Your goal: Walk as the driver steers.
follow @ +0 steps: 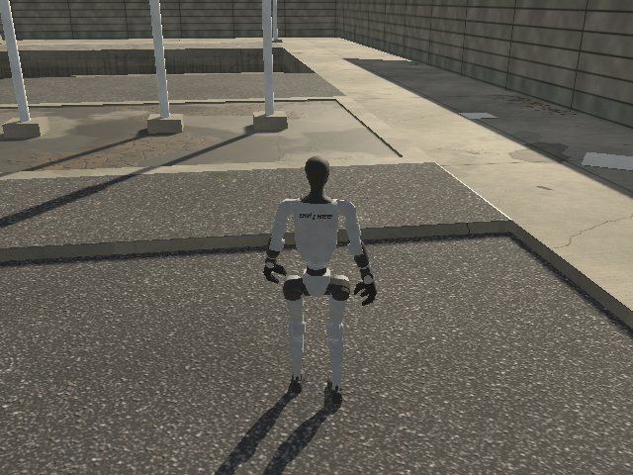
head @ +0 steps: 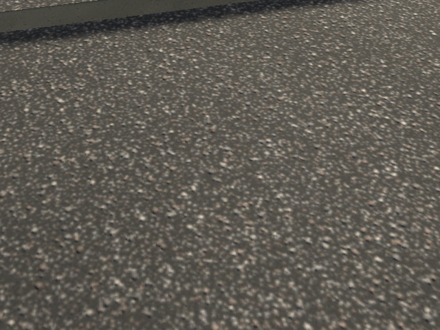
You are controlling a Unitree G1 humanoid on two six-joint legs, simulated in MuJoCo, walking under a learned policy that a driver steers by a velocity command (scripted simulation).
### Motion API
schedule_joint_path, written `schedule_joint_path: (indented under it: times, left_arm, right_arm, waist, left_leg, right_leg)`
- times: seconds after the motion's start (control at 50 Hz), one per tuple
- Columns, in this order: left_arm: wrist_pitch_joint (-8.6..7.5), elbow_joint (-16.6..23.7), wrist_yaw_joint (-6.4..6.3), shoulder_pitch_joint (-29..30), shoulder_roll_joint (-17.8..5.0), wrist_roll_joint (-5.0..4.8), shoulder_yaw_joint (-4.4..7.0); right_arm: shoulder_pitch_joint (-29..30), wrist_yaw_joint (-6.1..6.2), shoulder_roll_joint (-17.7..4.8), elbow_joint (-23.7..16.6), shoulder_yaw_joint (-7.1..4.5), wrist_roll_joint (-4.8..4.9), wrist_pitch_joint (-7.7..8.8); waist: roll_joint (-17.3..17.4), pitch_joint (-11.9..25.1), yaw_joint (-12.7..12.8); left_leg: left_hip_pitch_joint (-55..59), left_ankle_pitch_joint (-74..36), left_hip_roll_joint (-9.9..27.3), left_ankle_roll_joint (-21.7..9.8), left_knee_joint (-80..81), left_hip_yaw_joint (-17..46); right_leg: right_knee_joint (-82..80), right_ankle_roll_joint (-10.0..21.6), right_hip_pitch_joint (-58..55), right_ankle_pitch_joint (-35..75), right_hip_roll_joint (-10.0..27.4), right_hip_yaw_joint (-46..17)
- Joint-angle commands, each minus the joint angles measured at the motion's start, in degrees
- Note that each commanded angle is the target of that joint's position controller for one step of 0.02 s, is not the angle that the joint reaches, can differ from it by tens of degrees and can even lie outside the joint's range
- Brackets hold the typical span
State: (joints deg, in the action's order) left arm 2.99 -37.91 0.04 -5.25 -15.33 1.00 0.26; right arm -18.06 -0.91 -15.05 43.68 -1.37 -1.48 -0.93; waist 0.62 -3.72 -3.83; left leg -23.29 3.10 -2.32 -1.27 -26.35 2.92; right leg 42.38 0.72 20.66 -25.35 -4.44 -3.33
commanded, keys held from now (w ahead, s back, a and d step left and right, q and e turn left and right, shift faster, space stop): q+shift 0.72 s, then shift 0.04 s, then e+shift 0.24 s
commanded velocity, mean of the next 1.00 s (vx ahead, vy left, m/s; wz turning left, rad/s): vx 0.02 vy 0.00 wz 0.64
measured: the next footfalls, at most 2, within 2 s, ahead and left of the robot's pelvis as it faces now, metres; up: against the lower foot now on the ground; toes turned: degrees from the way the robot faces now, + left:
right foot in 0.04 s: +0.06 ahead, -0.09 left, +0.00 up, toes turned +6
left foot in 0.40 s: +0.00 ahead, +0.13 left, +0.00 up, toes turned +24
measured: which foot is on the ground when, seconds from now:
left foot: down 0.00-0.04, up 0.06-0.38, down 0.40-0.88, up 0.90-1.00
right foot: up 0.00-0.02, down 0.04-0.40, up 0.42-0.86, down 0.88-1.00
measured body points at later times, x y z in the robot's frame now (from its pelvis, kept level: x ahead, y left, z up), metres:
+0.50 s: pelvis +0.00 +0.04 +0.00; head +0.02 +0.08 +0.45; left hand +0.00 +0.35 -0.12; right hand +0.26 -0.16 -0.08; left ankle -0.03 +0.12 -0.73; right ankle +0.02 -0.10 -0.67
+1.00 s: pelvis +0.04 +0.03 +0.01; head +0.07 +0.02 +0.46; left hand -0.04 +0.30 -0.09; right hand +0.31 -0.08 -0.11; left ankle -0.05 +0.12 -0.71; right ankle +0.12 -0.02 -0.73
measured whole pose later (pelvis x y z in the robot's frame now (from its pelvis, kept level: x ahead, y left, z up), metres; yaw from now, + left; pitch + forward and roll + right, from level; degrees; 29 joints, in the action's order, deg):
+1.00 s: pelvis +0.04 +0.03 +0.01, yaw +39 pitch +0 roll +2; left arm 1.4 -41.6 0.0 -13.1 -14.3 0.9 0.1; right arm -9.8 0.6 -16.0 40.3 -1.8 -1.2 -3.7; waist 1.9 -2.2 1.2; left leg -15.5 23.6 -6.6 -0.3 -35.8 8.1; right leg 26.9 2.6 15.7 -10.9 -3.2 -5.8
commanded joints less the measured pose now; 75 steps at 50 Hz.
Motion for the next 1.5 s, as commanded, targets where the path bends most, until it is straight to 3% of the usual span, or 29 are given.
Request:
schedule_joint_path:
  times: [0.02, 0.04, 0.06, 0.08, 0.12, 0.16, 0.28, 0.36, 0.4, 0.42, 0.44, 0.46, 0.5, 0.56, 0.74, 0.84, 0.88, 0.9, 0.92, 0.96, 1.0, 1.2, 1.28, 1.3, 1.32, 1.34, 1.38, 1.44, 1.5]
  left_arm:
    - [-0.27, 0.0, -0.80, -13.2, -5.7, 0.30, 1.51]
    - [-0.76, 0.2, -1.48, -15.0, -9.1, 1.30, 2.30]
    - [-0.74, 1.3, -2.39, -12.9, -14.8, 1.73, 3.83]
    - [-0.79, 2.5, -2.80, -6.9, -13.4, 1.98, 3.64]
    - [-1.91, 3.7, -3.23, 0.6, -5.3, 1.23, 1.35]
    - [-2.82, 4.8, -3.40, 2.7, -4.0, 0.72, 1.15]
    - [-2.88, 2.5, -2.55, -6.1, -7.3, 0.94, 3.41]
    - [-2.90, 1.7, -1.06, -7.4, -9.8, 0.09, 4.91]
    - [-2.96, 0.9, -0.55, -9.3, -9.5, -0.69, 5.36]
    - [-2.58, 3.0, -0.27, -10.9, -5.6, 0.16, 4.44]
    - [-1.56, 7.5, -0.91, -2.6, -4.3, 1.09, 3.37]
    - [-1.21, 7.0, -1.13, -0.8, -5.9, 1.18, 3.53]
    - [-1.96, 5.0, -1.05, -1.8, -6.4, 0.10, 3.69]
    - [-1.46, 3.1, -0.77, -4.9, -7.4, 1.13, 3.93]
    - [-1.69, 3.6, -1.08, -1.6, -7.3, 0.27, 2.96]
    - [-2.33, 1.5, -1.58, -6.6, -6.6, -0.71, 2.61]
    - [-2.87, 1.2, -1.75, -6.0, -4.2, 0.28, 1.42]
    - [-3.22, 2.3, -1.91, -3.5, -6.2, 1.09, 0.86]
    - [-2.87, 1.6, -1.20, -3.0, -8.6, 1.03, 1.20]
    - [-2.51, 0.3, 0.11, -3.5, -10.8, -0.14, 2.76]
    - [-1.98, -0.8, 0.04, -7.7, -13.8, -0.57, 4.57]
    - [-0.39, -1.3, 0.83, -9.5, -12.0, -0.45, 7.74]
    - [-0.02, 0.1, 1.09, -3.8, -11.7, -0.88, 7.96]
    - [-0.26, 0.3, 0.79, -5.8, -9.0, -1.24, 7.28]
    - [-0.52, 0.8, 0.38, -9.2, -6.0, -1.53, 6.80]
    - [-0.57, -0.1, 0.01, -7.2, -11.9, 0.65, 7.87]
    - [0.12, -1.6, 1.12, -8.8, -11.5, 0.95, 8.06]
    - [1.34, -2.3, 2.83, -10.6, -10.2, 0.06, 7.21]
    - [1.39, 0.8, 4.57, -2.5, -10.8, 0.56, 6.51]
  right_arm:
    - [6.5, -0.41, -10.2, -6.0, -3.86, 0.94, -1.54]
    - [6.4, -0.34, -7.9, -7.0, -3.60, 1.39, -1.48]
    - [7.6, -0.30, -3.8, -9.7, -2.91, 2.48, -1.09]
    - [5.3, 0.43, -7.6, -8.0, -3.94, 0.00, -1.07]
    - [-0.7, 0.08, -8.6, -4.8, -5.22, 0.18, -1.91]
    - [-3.3, -0.38, -8.0, -3.7, -5.33, 0.13, -2.80]
    - [6.3, -2.84, -4.3, -9.2, -3.51, 1.21, -3.68]
    - [7.0, -2.62, -5.8, -11.0, -4.02, 1.37, -3.60]
    - [1.4, -1.42, -7.8, -9.3, -4.78, 0.08, -2.41]
    - [-0.6, -0.50, -16.4, -9.6, -6.47, -0.17, -1.54]
    - [-5.4, -0.71, -21.6, -9.6, -8.38, 0.96, -1.34]
    - [-6.0, -0.56, -18.1, -9.1, -7.72, 1.51, -1.49]
    - [3.3, 0.53, -13.6, -10.3, -6.17, 1.28, -2.47]
    - [6.2, 0.66, -12.2, -11.0, -5.57, 1.68, -2.68]
    - [4.1, 0.36, -14.7, -10.1, -6.61, 0.46, -2.63]
    - [6.6, 0.67, -10.6, -9.3, -4.53, 0.42, -2.42]
    - [5.2, 1.49, -5.5, -7.9, -2.14, 0.83, -2.10]
    - [-0.4, 1.58, -2.4, -6.6, -1.18, -0.05, -1.92]
    - [0.1, 1.93, -7.7, -6.3, -2.54, 0.20, -2.69]
    - [5.2, 2.18, -9.9, -6.1, -3.14, -0.07, -2.35]
    - [6.8, 1.75, -10.0, -6.3, -3.27, 0.27, -1.84]
    - [10.1, 3.07, -6.9, -7.4, -1.70, 1.33, -0.55]
    - [2.4, 4.39, -8.0, -4.9, -2.00, 1.23, 0.58]
    - [2.7, 5.09, -12.4, -5.0, -2.97, 0.72, 0.81]
    - [7.5, 5.02, -17.8, -7.7, -3.70, 0.34, 0.50]
    - [10.8, 4.46, -15.7, -7.9, -3.21, -0.84, 0.15]
    - [13.4, 3.93, -8.6, -8.1, -1.20, -0.51, 0.48]
    - [11.6, 3.99, -8.0, -8.5, -0.84, -0.33, 0.67]
    - [2.0, 3.14, -11.3, -6.1, -2.35, -0.42, 1.14]
  waist:
    - [8.1, 6.2, 8.5]
    - [1.8, 5.2, 9.1]
    - [-15.8, 4.6, 8.9]
    - [-10.7, 1.5, 6.6]
    - [-5.6, 0.9, 0.1]
    - [-7.5, 3.1, -0.7]
    - [-9.9, 5.7, 5.6]
    - [-11.2, 6.6, 5.5]
    - [-2.4, 8.3, 1.6]
    - [13.3, 7.8, 2.7]
    - [18.0, 9.5, -2.1]
    - [8.6, 9.1, -2.3]
    - [5.0, 4.2, 2.0]
    - [4.6, 6.7, 3.6]
    - [6.1, 6.5, 1.5]
    - [7.9, 8.4, 3.3]
    - [1.8, 7.8, 3.8]
    - [-10.1, 8.5, 0.5]
    - [-10.6, 5.7, 0.2]
    - [-10.8, 1.5, 2.0]
    - [-10.9, 2.7, 3.8]
    - [-10.1, 8.2, 5.3]
    - [-9.8, 7.4, 0.7]
    - [-2.2, 7.5, 2.1]
    - [11.4, 8.4, 4.0]
    - [5.8, 3.5, 4.0]
    - [3.5, 1.3, 6.6]
    - [6.5, 2.5, 5.8]
    - [9.2, 2.6, -0.2]
  left_leg:
    - [-7.0, 17.0, 7.0, -4.4, 10.7, 17.9]
    - [-13.9, 24.9, 3.4, -0.5, 6.1, 14.9]
    - [-20.3, 28.2, -5.8, 1.7, -12.1, 1.6]
    - [-15.6, 27.9, -2.2, 2.3, -26.1, 0.8]
    - [-8.4, 22.4, -0.4, 2.5, -38.1, -0.2]
    - [-10.0, 19.3, 0.7, 3.7, -43.4, -2.7]
    - [-5.6, 20.7, 3.3, 3.9, -22.4, -5.9]
    - [2.5, 20.3, 1.0, 1.6, -10.1, -10.0]
    - [15.2, 6.6, 1.6, -0.6, 4.0, -4.0]
    - [24.3, -14.3, 16.8, -4.6, 6.1, 18.0]
    - [24.4, -32.3, 24.3, -15.7, 4.5, 30.4]
    - [26.4, -28.7, 21.9, -16.6, 4.2, 25.6]
    - [19.8, -17.2, 14.2, -12.4, 5.4, 17.9]
    - [16.8, -17.8, 10.2, -10.8, 5.0, 15.9]
    - [14.2, -2.3, 8.3, -10.6, 4.4, 27.3]
    - [9.7, -13.4, 7.7, -7.6, 1.0, 25.0]
    - [4.9, 3.3, 4.4, -2.8, -0.2, 21.8]
    - [4.1, 21.5, -1.2, -0.2, -9.1, 13.6]
    - [6.7, 26.3, -3.9, 0.4, -6.3, 7.2]
    - [5.8, 21.1, -3.0, 0.9, -8.3, 3.8]
    - [-0.1, 23.0, -4.2, 2.2, -16.7, 2.2]
    - [0.2, 22.5, -4.1, 2.8, -13.6, 3.0]
    - [18.7, 13.0, -4.0, 0.2, 7.4, 2.4]
    - [24.4, 17.6, 5.5, -1.7, 14.4, 10.9]
    - [23.9, 27.0, 22.4, -7.1, 18.6, 28.9]
    - [13.6, 22.1, 24.4, -10.5, 18.4, 26.7]
    - [9.8, 7.1, 17.0, -9.0, 14.0, 13.9]
    - [15.6, -8.4, 13.4, -8.0, 10.0, 3.8]
    - [25.7, 23.1, 16.7, -7.4, 16.7, 8.0]
  right_leg:
    - [-14.9, 2.7, -17.2, 6.2, -1.5, 2.7]
    - [-22.5, 5.2, -22.0, 0.1, 6.9, -5.3]
    - [-32.3, 10.5, -18.4, -9.7, 24.0, -23.8]
    - [-33.0, 13.9, -6.8, -0.2, 29.1, -23.6]
    - [-29.4, 12.4, -2.2, 18.9, 21.1, -10.4]
    - [-26.3, 11.2, -7.6, 33.1, 17.5, -1.7]
    - [-20.6, 9.8, -17.6, 37.4, 20.1, 4.7]
    - [-13.7, 7.1, -16.5, 38.6, 22.1, 7.5]
    - [0.4, 1.0, -7.6, 27.2, 19.2, 13.0]
    - [15.5, -3.2, 9.6, -4.4, 12.7, 15.9]
    - [23.1, -4.6, 19.5, -15.7, 4.8, 6.0]
    - [27.2, -4.4, 21.3, -12.0, 7.1, 1.4]
    - [23.4, -3.8, 19.4, -0.8, 8.4, -0.1]
    - [21.1, -4.4, 14.5, 3.9, 6.3, 0.7]
    - [5.1, -2.9, 10.6, 5.7, 2.0, -2.0]
    - [-6.9, -0.4, -5.4, 7.5, 2.5, 1.1]
    - [-23.6, 1.6, -15.6, 15.8, 7.4, -5.1]
    - [-29.6, 3.6, -16.8, 18.1, 19.2, -20.7]
    - [-29.9, 9.6, -6.8, 19.4, 21.9, -27.4]
    - [-27.9, 9.0, -6.5, 16.7, 15.9, -24.9]
    - [-25.9, 8.5, -12.1, 20.7, 13.5, -24.6]
    - [-24.3, 9.6, -14.2, 19.2, 9.3, -30.2]
    - [-23.4, 2.9, -0.7, 8.5, 4.0, -29.6]
    - [-16.8, -0.8, 6.3, -2.8, -1.1, -24.2]
    - [0.7, -2.8, 12.6, -6.8, -9.2, -9.1]
    - [10.3, -3.2, 13.7, -4.1, -3.1, -5.5]
    - [20.4, -2.4, 10.0, 1.8, -0.6, -4.4]
    - [25.9, -3.4, 12.8, 4.0, 1.0, -0.6]
    - [21.3, -3.7, 21.2, 6.5, 4.5, 1.3]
